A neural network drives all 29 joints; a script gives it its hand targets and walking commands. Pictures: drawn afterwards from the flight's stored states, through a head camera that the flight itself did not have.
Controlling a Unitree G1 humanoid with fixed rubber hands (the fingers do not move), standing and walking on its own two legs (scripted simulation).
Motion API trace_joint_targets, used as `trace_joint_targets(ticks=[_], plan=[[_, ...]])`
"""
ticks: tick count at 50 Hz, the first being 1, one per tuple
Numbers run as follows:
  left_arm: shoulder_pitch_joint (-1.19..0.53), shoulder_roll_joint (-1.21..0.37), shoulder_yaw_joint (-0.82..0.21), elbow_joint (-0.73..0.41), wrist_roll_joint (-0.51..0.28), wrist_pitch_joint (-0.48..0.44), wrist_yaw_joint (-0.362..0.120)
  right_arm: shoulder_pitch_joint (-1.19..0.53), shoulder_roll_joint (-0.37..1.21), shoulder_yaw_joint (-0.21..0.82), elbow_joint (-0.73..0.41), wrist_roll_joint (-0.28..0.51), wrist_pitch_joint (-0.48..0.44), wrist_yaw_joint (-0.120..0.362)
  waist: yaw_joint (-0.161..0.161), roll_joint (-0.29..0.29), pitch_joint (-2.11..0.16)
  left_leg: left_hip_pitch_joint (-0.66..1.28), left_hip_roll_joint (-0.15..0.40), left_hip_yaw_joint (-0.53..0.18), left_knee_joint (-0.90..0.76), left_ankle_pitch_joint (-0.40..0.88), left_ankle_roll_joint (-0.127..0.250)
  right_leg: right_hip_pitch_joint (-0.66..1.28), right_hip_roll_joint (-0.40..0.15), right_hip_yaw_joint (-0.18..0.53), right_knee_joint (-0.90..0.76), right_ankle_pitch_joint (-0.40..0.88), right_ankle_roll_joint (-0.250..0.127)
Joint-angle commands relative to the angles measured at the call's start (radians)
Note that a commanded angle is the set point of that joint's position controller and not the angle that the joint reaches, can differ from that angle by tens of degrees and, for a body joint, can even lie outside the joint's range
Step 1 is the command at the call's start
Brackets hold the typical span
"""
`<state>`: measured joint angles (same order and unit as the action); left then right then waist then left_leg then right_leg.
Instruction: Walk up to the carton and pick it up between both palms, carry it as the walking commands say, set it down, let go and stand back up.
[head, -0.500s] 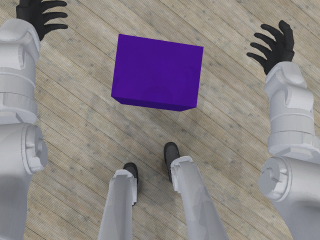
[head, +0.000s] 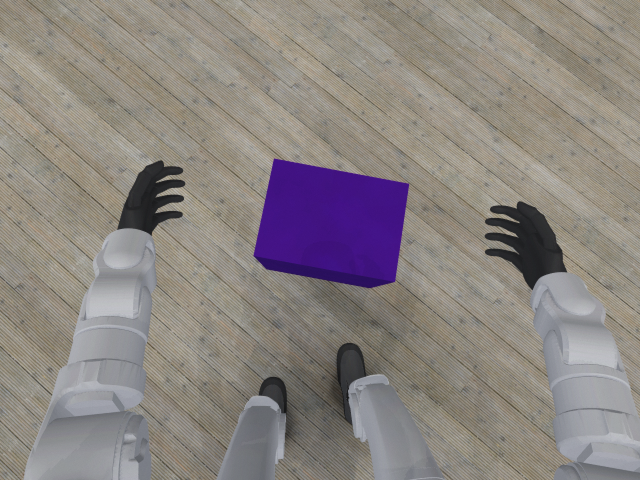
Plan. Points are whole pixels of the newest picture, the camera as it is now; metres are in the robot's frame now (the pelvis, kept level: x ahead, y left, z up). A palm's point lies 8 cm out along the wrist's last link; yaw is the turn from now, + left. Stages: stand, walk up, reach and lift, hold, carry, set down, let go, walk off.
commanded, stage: let go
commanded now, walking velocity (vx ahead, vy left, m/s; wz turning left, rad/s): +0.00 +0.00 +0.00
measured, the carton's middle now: (328, 232) +0.48 -0.07 -0.57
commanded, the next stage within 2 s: stand in 1.08 s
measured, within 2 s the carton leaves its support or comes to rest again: neither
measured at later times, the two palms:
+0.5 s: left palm (70, 391) +0.25 +0.23 -0.02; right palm (577, 417) +0.19 -0.24 -0.01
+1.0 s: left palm (77, 443) +0.21 +0.21 -0.01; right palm (585, 417) +0.19 -0.24 -0.01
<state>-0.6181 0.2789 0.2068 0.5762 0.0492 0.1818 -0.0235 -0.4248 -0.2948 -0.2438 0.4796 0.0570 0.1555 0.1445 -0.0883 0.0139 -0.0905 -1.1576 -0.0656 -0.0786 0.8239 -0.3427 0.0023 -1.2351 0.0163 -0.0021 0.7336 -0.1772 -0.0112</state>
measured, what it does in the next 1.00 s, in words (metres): rises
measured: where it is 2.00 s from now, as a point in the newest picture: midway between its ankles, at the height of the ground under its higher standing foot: (312, 415)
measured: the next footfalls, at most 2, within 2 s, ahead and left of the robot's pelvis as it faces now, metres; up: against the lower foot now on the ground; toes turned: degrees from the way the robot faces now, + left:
none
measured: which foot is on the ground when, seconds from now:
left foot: down 0.00-1.00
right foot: down 0.00-1.00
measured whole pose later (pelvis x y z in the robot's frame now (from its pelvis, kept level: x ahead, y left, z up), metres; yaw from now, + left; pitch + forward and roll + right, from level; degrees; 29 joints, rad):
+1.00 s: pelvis +0.04 -0.01 +0.06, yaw -2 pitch -5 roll +0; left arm 0.22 0.18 0.05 0.47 0.03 0.11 -0.05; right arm 0.21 -0.22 -0.02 0.39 -0.01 0.22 0.04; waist -0.03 0.02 0.08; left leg -0.03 -0.02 -0.07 0.47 -0.35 0.01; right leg -0.16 0.05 0.02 0.49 -0.23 -0.02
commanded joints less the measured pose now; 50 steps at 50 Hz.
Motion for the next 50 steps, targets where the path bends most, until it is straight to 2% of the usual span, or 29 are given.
trace_joint_targets(ticks=[1, 6, 9, 19, 27, 33, 39, 50], plan=[[0.008, 0.083, 0.011, -0.127, 0.008, -0.049, 0.009, 0.094, -0.095, 0.0, -0.088, -0.013, -0.045, 0.003, -0.01, 0.027, -0.772, 0.199, -0.013, 0.044, -0.114, 0.309, -0.023, 0.984, 0.003, 0.035, 0.047, 0.518, 0.016], [0.167, 0.057, -0.013, -0.065, -0.008, -0.086, -0.002, 0.219, -0.046, 0.037, -0.042, -0.039, -0.079, -0.009, 0.01, 0.017, -0.434, 0.291, 0.009, 0.032, -0.2, 0.097, -0.016, 0.922, 0.003, 0.021, -0.04, 0.232, 0.013], [0.253, 0.048, -0.035, -0.044, -0.026, -0.105, -0.003, 0.294, -0.035, 0.06, -0.042, -0.038, -0.095, -0.019, 0.018, 0.009, -0.331, 0.382, 0.023, 0.027, -0.233, 0.068, -0.018, 0.925, 0.006, 0.008, -0.063, 0.177, 0.015], [0.567, 0.053, -0.092, -0.146, -0.049, -0.162, -0.012, 0.577, -0.004, 0.134, -0.178, -0.017, -0.122, -0.063, 0.029, 0.002, -0.209, 0.622, 0.045, 0.03, -0.331, 0.226, -0.008, 1.165, 0.02, 0.001, -0.154, 0.3, 0.044], [0.739, 0.051, -0.104, -0.191, -0.037, -0.146, -0.019, 0.648, 0.001, 0.184, -0.197, -0.022, -0.096, -0.071, 0.041, 0.032, -0.01, 0.73, 0.051, 0.034, -0.431, 0.202, -0.004, 1.296, 0.025, -0.009, -0.242, 0.23, 0.045], [0.761, 0.031, -0.114, -0.219, -0.04, -0.112, -0.033, 0.637, -0.008, 0.185, -0.19, -0.047, -0.057, -0.07, 0.04, 0.046, 0.092, 0.802, 0.062, 0.037, -0.474, 0.184, -0.015, 1.312, 0.038, -0.022, -0.267, 0.163, 0.031], [0.776, 0.007, -0.124, -0.215, -0.04, -0.081, -0.039, 0.613, -0.024, 0.178, -0.185, -0.064, -0.02, -0.075, 0.041, 0.022, 0.143, 0.849, 0.068, 0.033, -0.493, 0.2, -0.022, 1.313, 0.041, -0.02, -0.283, 0.148, 0.019], [0.794, -0.007, -0.131, -0.195, -0.015, -0.093, -0.018, 0.583, -0.018, 0.197, -0.178, -0.066, 0.07, -0.112, 0.059, -0.009, 0.118, 0.879, 0.06, 0.056, -0.464, 0.194, 0.0, 1.296, 0.024, -0.006, -0.257, 0.15, 0.019]])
